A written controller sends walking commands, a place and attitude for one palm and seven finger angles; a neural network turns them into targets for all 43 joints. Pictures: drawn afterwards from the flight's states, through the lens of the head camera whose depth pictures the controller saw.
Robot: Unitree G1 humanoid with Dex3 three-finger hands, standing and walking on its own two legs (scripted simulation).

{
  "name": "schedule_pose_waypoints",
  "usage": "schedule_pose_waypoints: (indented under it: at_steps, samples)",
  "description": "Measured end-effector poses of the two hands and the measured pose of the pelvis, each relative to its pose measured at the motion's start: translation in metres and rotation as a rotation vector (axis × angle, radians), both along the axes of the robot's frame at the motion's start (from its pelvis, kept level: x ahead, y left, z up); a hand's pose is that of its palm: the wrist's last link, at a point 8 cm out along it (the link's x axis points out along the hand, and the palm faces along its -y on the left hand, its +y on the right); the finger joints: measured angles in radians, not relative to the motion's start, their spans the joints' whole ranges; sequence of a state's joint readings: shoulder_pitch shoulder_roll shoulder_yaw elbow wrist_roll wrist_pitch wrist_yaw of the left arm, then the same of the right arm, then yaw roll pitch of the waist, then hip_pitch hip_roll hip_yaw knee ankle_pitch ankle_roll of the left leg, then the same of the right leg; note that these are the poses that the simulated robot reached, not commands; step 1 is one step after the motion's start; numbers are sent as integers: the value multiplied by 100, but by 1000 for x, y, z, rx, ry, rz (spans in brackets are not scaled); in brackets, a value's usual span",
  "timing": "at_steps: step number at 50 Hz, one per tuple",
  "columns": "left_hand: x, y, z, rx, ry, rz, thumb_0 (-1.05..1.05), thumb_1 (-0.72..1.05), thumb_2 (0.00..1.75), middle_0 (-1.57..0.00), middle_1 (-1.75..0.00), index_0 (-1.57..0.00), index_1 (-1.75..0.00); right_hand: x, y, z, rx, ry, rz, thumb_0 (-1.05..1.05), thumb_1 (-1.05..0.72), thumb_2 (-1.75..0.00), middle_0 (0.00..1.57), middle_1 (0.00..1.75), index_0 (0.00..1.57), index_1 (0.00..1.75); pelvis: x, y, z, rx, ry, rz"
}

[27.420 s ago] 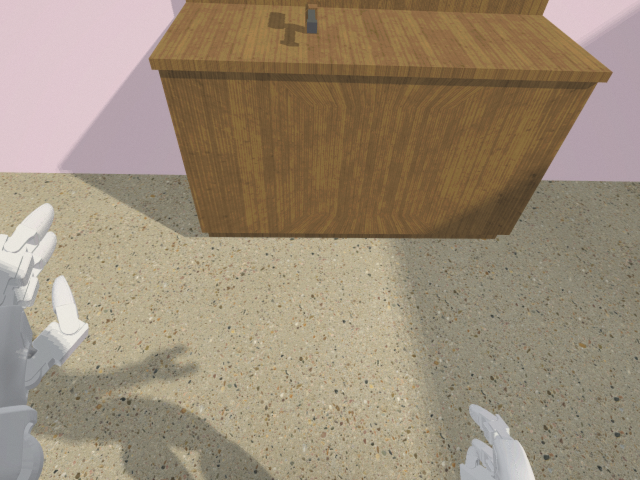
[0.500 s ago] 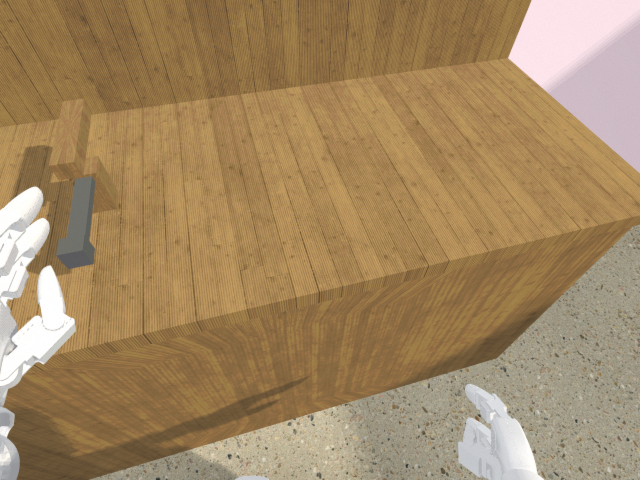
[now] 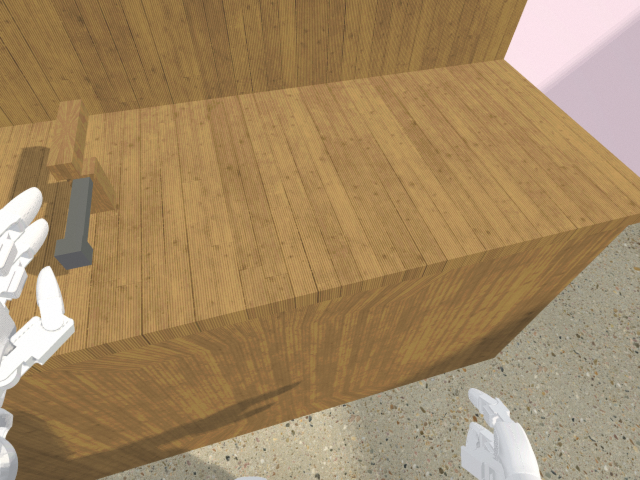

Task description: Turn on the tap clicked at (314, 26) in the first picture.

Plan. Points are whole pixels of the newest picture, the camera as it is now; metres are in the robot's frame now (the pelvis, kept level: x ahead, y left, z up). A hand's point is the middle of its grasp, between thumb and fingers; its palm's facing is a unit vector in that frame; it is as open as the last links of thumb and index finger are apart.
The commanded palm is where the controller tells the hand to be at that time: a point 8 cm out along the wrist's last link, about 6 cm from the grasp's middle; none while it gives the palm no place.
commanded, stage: shuffle to correct the standing spot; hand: left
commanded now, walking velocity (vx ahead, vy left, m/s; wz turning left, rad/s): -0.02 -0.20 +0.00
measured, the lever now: (74, 252) +0.34 +0.31 +0.10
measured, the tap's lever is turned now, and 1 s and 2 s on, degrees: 0 0 0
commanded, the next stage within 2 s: come to a stop and stand still in 0.48 s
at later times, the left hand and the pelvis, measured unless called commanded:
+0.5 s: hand (65, 324) +0.22 +0.23 +0.17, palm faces +0.31 -0.87 -0.37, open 7.4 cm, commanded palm +0.16 +0.28 +0.18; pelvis +0.00 +0.00 +0.00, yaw +0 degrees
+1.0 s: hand out of the picture +0.19 +0.28 +0.17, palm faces +0.31 -0.87 -0.38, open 7.4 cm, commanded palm +0.14 +0.32 +0.18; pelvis -0.03 +0.04 +0.00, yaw -2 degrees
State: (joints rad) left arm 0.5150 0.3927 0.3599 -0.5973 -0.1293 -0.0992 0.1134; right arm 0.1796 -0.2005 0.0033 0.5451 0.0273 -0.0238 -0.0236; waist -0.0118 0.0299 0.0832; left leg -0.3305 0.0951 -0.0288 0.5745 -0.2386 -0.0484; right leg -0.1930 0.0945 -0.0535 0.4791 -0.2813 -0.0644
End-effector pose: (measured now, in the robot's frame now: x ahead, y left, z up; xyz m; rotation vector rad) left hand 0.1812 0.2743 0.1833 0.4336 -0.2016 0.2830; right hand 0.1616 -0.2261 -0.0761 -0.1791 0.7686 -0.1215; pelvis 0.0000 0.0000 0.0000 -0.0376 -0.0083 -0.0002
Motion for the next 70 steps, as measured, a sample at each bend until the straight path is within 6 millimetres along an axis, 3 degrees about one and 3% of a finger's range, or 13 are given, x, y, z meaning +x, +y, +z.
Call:
schedule_pose_waypoints:
  at_steps: [17,31,34,37,39,43,46,55,63,70]
  samples:
    - [1,1,0,5,9,0,1,89,89,-21,-30,-21,-30,10,7,2,14,-17,18,1,-91,-90,20,30,20,30,2,0,1,-2,2,1]
    - [-1,4,2,1,-6,-5,1,89,89,-21,-30,-21,-30,6,7,5,-1,-18,9,1,-91,-90,20,30,20,30,0,4,1,-3,-1,1]
    - [11,32,25,187,-87,3,1,88,89,-22,-30,-22,-30,-1,8,4,-40,-4,54,1,-91,-90,20,30,20,30,-5,0,3,11,4,2]
    - [17,57,25,157,-122,80,1,88,89,-21,-30,-22,-30,-8,4,8,-34,-37,60,1,-91,-90,20,30,20,30,-11,5,2,24,1,-26]
    - [15,50,17,115,-112,69,1,89,89,-21,-30,-21,-30,-13,1,11,-29,-80,44,1,-91,-90,20,30,20,30,-16,12,-1,30,-12,-35]
    - [-2,17,-5,35,-59,-56,1,90,89,-20,-30,-21,-30,-26,1,14,-33,-129,-6,1,-91,-90,20,30,20,30,-23,24,-4,13,-35,-35]
    - [-17,15,-11,14,-52,-109,1,89,89,-21,-30,-21,-30,-39,7,16,-61,-121,-41,1,-91,-90,20,30,20,30,-27,32,-4,6,-44,-37]
    - [-34,81,6,25,-186,62,1,88,89,-21,-30,-22,-30,-60,56,16,-57,-81,5,1,-91,-90,20,30,20,30,-38,59,2,-1,-56,-32]
    - [-41,82,-4,-11,-146,37,1,89,89,-21,-30,-21,-30,-52,94,18,-2,-117,66,2,-90,-90,20,30,20,30,-45,74,4,-5,-58,-15]
    - [-49,95,-1,16,-146,65,1,89,89,-21,-30,-21,-30,-43,102,21,-10,-122,96,1,-90,-90,20,30,20,30,-44,78,4,-11,-60,-3]
